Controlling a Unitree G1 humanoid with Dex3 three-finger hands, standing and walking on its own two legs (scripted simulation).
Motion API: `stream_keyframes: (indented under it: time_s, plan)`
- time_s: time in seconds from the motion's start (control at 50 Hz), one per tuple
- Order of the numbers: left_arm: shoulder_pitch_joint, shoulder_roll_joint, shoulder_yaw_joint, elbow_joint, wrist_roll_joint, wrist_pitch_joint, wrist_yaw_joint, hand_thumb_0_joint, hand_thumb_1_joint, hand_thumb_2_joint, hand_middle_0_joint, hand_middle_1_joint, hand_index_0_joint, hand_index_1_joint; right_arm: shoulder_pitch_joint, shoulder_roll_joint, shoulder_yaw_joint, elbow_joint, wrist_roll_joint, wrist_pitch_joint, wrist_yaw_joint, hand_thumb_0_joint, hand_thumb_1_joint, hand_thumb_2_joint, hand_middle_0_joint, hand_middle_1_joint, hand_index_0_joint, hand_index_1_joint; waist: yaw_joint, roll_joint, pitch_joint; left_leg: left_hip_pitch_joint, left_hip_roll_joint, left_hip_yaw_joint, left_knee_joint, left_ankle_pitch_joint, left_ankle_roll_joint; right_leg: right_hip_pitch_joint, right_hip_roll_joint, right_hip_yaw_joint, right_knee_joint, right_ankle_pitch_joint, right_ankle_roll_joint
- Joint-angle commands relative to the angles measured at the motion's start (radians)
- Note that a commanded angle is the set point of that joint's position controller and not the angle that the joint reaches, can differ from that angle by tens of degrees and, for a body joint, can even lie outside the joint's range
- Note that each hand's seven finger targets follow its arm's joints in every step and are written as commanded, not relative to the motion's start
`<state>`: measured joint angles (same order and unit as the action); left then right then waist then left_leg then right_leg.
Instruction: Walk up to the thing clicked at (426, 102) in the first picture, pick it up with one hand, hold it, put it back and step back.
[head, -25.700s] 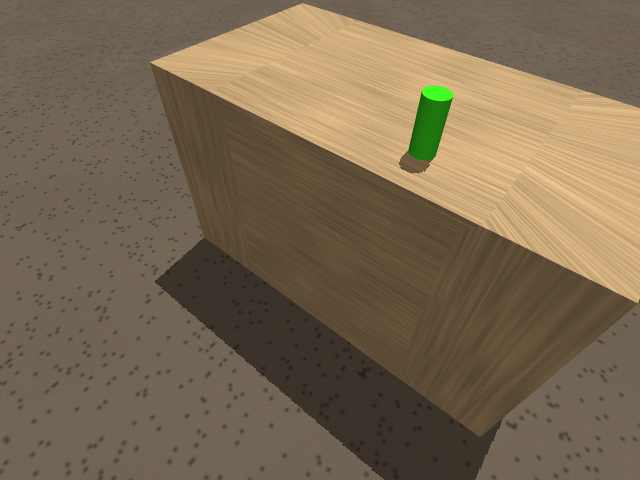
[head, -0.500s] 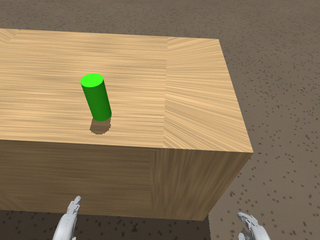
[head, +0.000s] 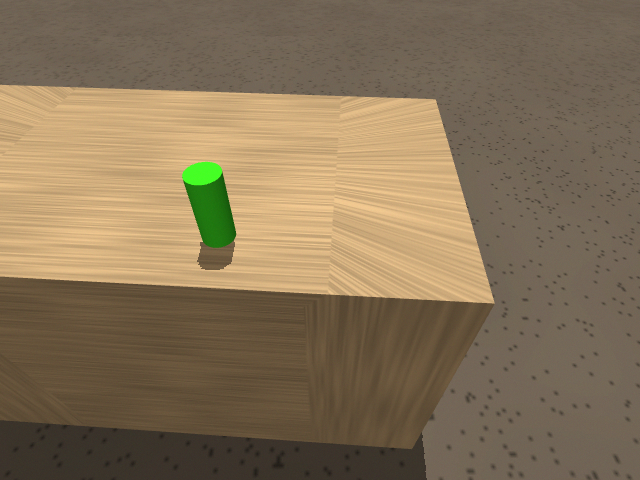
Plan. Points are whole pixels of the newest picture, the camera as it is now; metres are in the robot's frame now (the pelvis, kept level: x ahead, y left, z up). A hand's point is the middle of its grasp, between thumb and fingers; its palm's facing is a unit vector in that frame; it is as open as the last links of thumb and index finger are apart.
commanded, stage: home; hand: left
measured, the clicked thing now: (211, 206) +0.52 +0.20 +0.05
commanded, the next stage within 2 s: stand in 1.26 s
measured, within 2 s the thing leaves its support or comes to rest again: neither
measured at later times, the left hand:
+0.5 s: hand out of the picture +0.07 +0.25 -0.15, palm faces -0.03 -0.93 -0.36, open 17.5 cm
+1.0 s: hand out of the picture +0.11 +0.25 -0.14, palm faces -0.03 -0.93 -0.36, open 17.6 cm
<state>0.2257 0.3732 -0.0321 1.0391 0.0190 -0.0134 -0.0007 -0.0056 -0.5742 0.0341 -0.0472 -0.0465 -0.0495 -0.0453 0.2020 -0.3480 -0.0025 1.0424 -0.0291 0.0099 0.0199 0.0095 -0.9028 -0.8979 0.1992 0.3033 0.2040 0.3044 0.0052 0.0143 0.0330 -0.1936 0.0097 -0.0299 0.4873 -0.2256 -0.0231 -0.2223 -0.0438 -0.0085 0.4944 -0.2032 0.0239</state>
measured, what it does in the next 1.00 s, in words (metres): stands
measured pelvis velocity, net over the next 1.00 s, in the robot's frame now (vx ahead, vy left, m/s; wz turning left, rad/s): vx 0.03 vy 0.00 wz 0.00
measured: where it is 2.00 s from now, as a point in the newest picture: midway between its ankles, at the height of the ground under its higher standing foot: outside the picture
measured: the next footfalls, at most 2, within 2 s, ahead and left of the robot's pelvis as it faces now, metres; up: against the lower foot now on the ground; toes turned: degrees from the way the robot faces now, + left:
none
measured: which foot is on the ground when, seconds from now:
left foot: down 0.00-1.00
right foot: down 0.00-1.00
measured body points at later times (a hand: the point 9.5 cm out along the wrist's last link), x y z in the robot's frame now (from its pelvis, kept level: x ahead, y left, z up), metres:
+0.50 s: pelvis +0.01 +0.00 +0.01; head +0.00 -0.01 +0.46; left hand +0.07 +0.30 -0.12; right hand +0.06 -0.31 -0.13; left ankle +0.03 +0.14 -0.74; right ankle +0.04 -0.14 -0.74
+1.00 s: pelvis +0.03 +0.00 +0.01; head +0.03 -0.01 +0.46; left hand +0.11 +0.30 -0.12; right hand +0.11 -0.30 -0.13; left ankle +0.03 +0.14 -0.74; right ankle +0.04 -0.14 -0.74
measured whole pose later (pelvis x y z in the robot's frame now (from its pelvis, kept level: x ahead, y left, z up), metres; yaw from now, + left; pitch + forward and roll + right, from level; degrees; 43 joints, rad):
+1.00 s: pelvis +0.03 +0.00 +0.01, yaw +0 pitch -3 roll +0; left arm 0.10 0.35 -0.01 1.14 0.00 -0.01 0.00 0.00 -0.57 0.04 -0.05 -0.05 -0.05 -0.05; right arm 0.12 -0.36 0.01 1.12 -0.01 0.00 0.00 0.01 -0.90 -0.90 0.20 0.30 0.20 0.30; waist 0.00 0.02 0.05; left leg -0.10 0.02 -0.03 0.34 -0.19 -0.03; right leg -0.13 -0.03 -0.01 0.36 -0.18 0.02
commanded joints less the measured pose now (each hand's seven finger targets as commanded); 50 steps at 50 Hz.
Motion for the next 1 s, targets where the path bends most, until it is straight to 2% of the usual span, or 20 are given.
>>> stream_keyframes:
  time_s: [0.0, 0.06, 0.14, 0.2, 0.26, 0.3, 0.34, 0.4, 0.46, 0.48, 0.5, 0.56, 0.6, 0.64, 0.72, 0.76, 0.82, 0.86, 0.92, 0.98]
  plan:
    - [-0.076, 0.229, 0.053, -0.041, 0.0, -0.03, 0.018, 0.0, -0.583, 0.037, -0.045, -0.047, -0.045, -0.047, -0.064, -0.216, -0.043, -0.055, 0.009, -0.028, -0.013, 0.0, -0.895, -0.902, 0.201, 0.301, 0.201, 0.301, 0.0, -0.014, 0.02, -0.043, 0.074, -0.107, -0.155, -0.117, 0.053, -0.017, -0.072, 0.112, -0.167, -0.168, -0.053]
    - [-0.087, 0.23, 0.054, -0.021, 0.0, -0.028, 0.018, 0.0, -0.576, 0.04, -0.046, -0.047, -0.046, -0.047, -0.043, -0.206, -0.042, -0.038, 0.01, -0.026, -0.012, 0.0, -0.895, -0.902, 0.201, 0.301, 0.201, 0.301, -0.011, -0.041, 0.033, -0.027, 0.069, -0.099, -0.159, -0.111, 0.051, -0.036, -0.072, 0.118, -0.19, -0.2, -0.05]
    - [-0.088, 0.228, 0.055, -0.005, -0.002, -0.024, 0.018, 0.0, -0.571, 0.043, -0.047, -0.048, -0.046, -0.049, -0.046, -0.206, -0.043, -0.025, 0.011, -0.022, -0.012, 0.0, -0.896, -0.902, 0.201, 0.301, 0.201, 0.301, -0.002, -0.049, 0.049, -0.038, 0.062, -0.092, -0.157, -0.124, 0.052, -0.043, -0.075, 0.13, -0.22, -0.253, -0.05]
    - [-0.096, 0.22, 0.055, 0.001, -0.004, -0.023, 0.017, 0.0, -0.561, 0.049, -0.048, -0.05, -0.048, -0.05, -0.048, -0.202, -0.042, -0.021, 0.011, -0.025, -0.013, 0.0, -0.895, -0.902, 0.201, 0.301, 0.201, 0.301, -0.003, -0.019, 0.018, -0.025, 0.071, -0.091, -0.164, -0.083, 0.051, -0.01, -0.078, 0.125, -0.206, -0.188, -0.051]
    - [-0.099, 0.216, 0.06, 0.013, -0.008, -0.02, 0.017, 0.0, -0.579, 0.039, -0.046, -0.047, -0.046, -0.047, -0.061, -0.207, -0.04, -0.017, 0.009, -0.026, -0.018, 0.0, -0.895, -0.902, 0.201, 0.301, 0.201, 0.301, 0.004, -0.004, 0.004, -0.043, 0.082, -0.1, -0.184, -0.083, 0.05, 0.033, -0.073, 0.115, -0.187, -0.132, -0.049]
    - [-0.102, 0.218, 0.06, 0.019, -0.006, -0.018, 0.015, 0.0, -0.573, 0.042, -0.046, -0.049, -0.047, -0.048, -0.064, -0.204, -0.037, -0.014, 0.011, -0.025, -0.019, 0.0, -0.896, -0.902, 0.201, 0.301, 0.201, 0.301, 0.005, -0.01, 0.035, -0.057, 0.076, -0.097, -0.195, -0.11, 0.046, 0.01, -0.068, 0.111, -0.196, -0.166, -0.046]
    - [-0.107, 0.216, 0.058, 0.021, -0.005, -0.017, 0.015, 0.0, -0.583, 0.037, -0.045, -0.047, -0.046, -0.047, -0.063, -0.202, -0.038, -0.01, 0.013, -0.026, -0.019, 0.0, -0.895, -0.902, 0.201, 0.301, 0.201, 0.301, 0.002, -0.021, 0.024, -0.034, 0.077, -0.092, -0.186, -0.09, 0.046, -0.002, -0.074, 0.118, -0.206, -0.174, -0.048]
    - [-0.116, 0.21, 0.058, 0.024, -0.008, -0.02, 0.015, 0.0, -0.577, 0.039, -0.046, -0.047, -0.046, -0.047, -0.067, -0.209, -0.037, -0.007, 0.013, -0.028, -0.02, 0.0, -0.895, -0.902, 0.201, 0.301, 0.201, 0.301, 0.0, -0.007, -0.011, -0.013, 0.086, -0.09, -0.178, -0.012, 0.049, 0.047, -0.077, 0.112, -0.198, -0.072, -0.047]
    - [-0.128, 0.212, 0.06, 0.031, -0.01, -0.019, 0.013, 0.0, -0.599, 0.027, -0.044, -0.044, -0.044, -0.044, -0.063, -0.208, -0.033, 0.0, 0.014, -0.029, -0.022, 0.0, -0.895, -0.902, 0.201, 0.301, 0.201, 0.301, 0.0, -0.011, 0.005, -0.023, 0.085, -0.088, -0.192, -0.009, 0.045, 0.054, -0.075, 0.11, -0.197, -0.07, -0.045]
    - [-0.125, 0.206, 0.059, 0.031, -0.01, -0.021, 0.013, 0.0, -0.592, 0.031, -0.045, -0.045, -0.044, -0.045, -0.075, -0.218, -0.034, -0.001, 0.014, -0.03, -0.023, 0.0, -0.895, -0.902, 0.201, 0.301, 0.201, 0.301, 0.003, 0.01, -0.012, -0.005, 0.09, -0.086, -0.185, 0.021, 0.047, 0.068, -0.077, 0.106, -0.195, -0.019, -0.044]
    - [-0.126, 0.208, 0.059, 0.035, -0.009, -0.019, 0.013, 0.0, -0.585, 0.035, -0.045, -0.046, -0.045, -0.046, -0.075, -0.216, -0.034, 0.001, 0.016, -0.03, -0.023, 0.0, -0.895, -0.902, 0.201, 0.301, 0.201, 0.301, 0.002, -0.003, 0.008, -0.018, 0.087, -0.089, -0.194, 0.001, 0.043, 0.058, -0.072, 0.1, -0.195, -0.044, -0.042]
    - [-0.141, 0.204, 0.06, 0.037, -0.01, -0.015, 0.013, 0.0, -0.587, 0.034, -0.045, -0.045, -0.045, -0.046, -0.077, -0.22, -0.033, 0.004, 0.016, -0.031, -0.025, 0.0, -0.895, -0.902, 0.201, 0.301, 0.201, 0.301, -0.001, -0.004, -0.003, -0.006, 0.093, -0.088, -0.197, 0.016, 0.044, 0.071, -0.074, 0.099, -0.194, -0.025, -0.044]
    - [-0.141, 0.202, 0.061, 0.038, -0.01, -0.014, 0.011, 0.0, -0.585, 0.035, -0.045, -0.046, -0.045, -0.046, -0.082, -0.222, -0.033, 0.008, 0.015, -0.03, -0.026, 0.0, -0.896, -0.902, 0.201, 0.301, 0.201, 0.301, 0.001, 0.01, 0.002, -0.014, 0.091, -0.087, -0.207, -0.009, 0.042, 0.075, -0.07, 0.095, -0.195, -0.027, -0.041]
    - [-0.14, 0.198, 0.061, 0.042, -0.011, -0.014, 0.01, 0.0, -0.59, 0.032, -0.045, -0.045, -0.044, -0.046, -0.089, -0.219, -0.03, 0.008, 0.015, -0.034, -0.027, 0.0, -0.896, -0.902, 0.201, 0.301, 0.201, 0.301, 0.004, 0.002, -0.025, 0.002, 0.1, -0.087, -0.207, 0.053, 0.041, 0.107, -0.077, 0.092, -0.18, 0.05, -0.043]
    - [-0.15, 0.193, 0.06, 0.045, -0.009, -0.013, 0.01, 0.0, -0.596, 0.028, -0.044, -0.044, -0.044, -0.045, -0.096, -0.221, -0.029, 0.011, 0.016, -0.035, -0.029, 0.0, -0.896, -0.902, 0.201, 0.301, 0.201, 0.301, 0.001, -0.004, -0.025, 0.025, 0.102, -0.085, -0.209, 0.076, 0.038, 0.102, -0.077, 0.086, -0.185, 0.069, -0.037]
    - [-0.155, 0.197, 0.062, 0.041, -0.011, -0.015, 0.011, 0.0, -0.611, 0.02, -0.043, -0.042, -0.042, -0.042, -0.092, -0.226, -0.031, 0.013, 0.016, -0.037, -0.031, 0.0, -0.896, -0.902, 0.201, 0.301, 0.201, 0.301, -0.002, -0.007, -0.052, 0.048, 0.106, -0.08, -0.203, 0.146, 0.036, 0.125, -0.084, 0.087, -0.177, 0.139, -0.038]
    - [-0.157, 0.195, 0.061, 0.044, -0.009, -0.016, 0.013, 0.0, -0.584, 0.036, -0.045, -0.047, -0.045, -0.047, -0.101, -0.225, -0.031, 0.015, 0.019, -0.036, -0.031, 0.0, -0.896, -0.902, 0.201, 0.301, 0.201, 0.301, -0.002, -0.012, -0.059, 0.07, 0.108, -0.078, -0.197, 0.172, 0.035, 0.122, -0.083, 0.079, -0.18, 0.157, -0.035]
    - [-0.159, 0.191, 0.061, 0.043, -0.01, -0.016, 0.013, 0.0, -0.594, 0.03, -0.044, -0.045, -0.044, -0.045, -0.103, -0.226, -0.03, 0.016, 0.018, -0.036, -0.032, 0.0, -0.896, -0.902, 0.201, 0.301, 0.201, 0.301, -0.003, -0.012, -0.077, 0.081, 0.112, -0.072, -0.189, 0.214, 0.037, 0.141, -0.088, 0.08, -0.174, 0.213, -0.036]
    - [-0.157, 0.188, 0.06, 0.048, -0.011, -0.015, 0.013, 0.0, -0.562, 0.048, -0.048, -0.05, -0.047, -0.051, -0.111, -0.218, -0.028, 0.019, 0.02, -0.034, -0.031, 0.0, -0.896, -0.902, 0.201, 0.301, 0.201, 0.301, -0.001, -0.012, -0.059, 0.083, 0.109, -0.072, -0.198, 0.194, 0.033, 0.132, -0.085, 0.075, -0.182, 0.186, -0.035]
    - [-0.164, 0.191, 0.062, 0.048, -0.012, -0.013, 0.013, 0.0, -0.597, 0.028, -0.044, -0.045, -0.044, -0.045, -0.119, -0.22, -0.029, 0.02, 0.018, -0.03, -0.031, 0.0, -0.896, -0.902, 0.201, 0.301, 0.201, 0.301, 0.001, -0.016, -0.039, 0.071, 0.107, -0.074, -0.207, 0.158, 0.032, 0.123, -0.082, 0.074, -0.195, 0.141, -0.034]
